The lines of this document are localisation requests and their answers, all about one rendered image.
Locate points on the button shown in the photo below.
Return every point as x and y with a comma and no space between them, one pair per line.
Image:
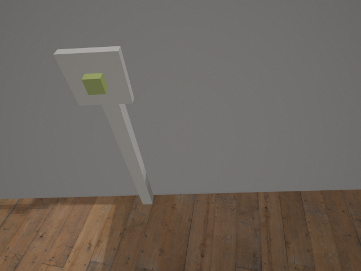
95,83

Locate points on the panel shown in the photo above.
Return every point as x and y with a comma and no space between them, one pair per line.
74,63

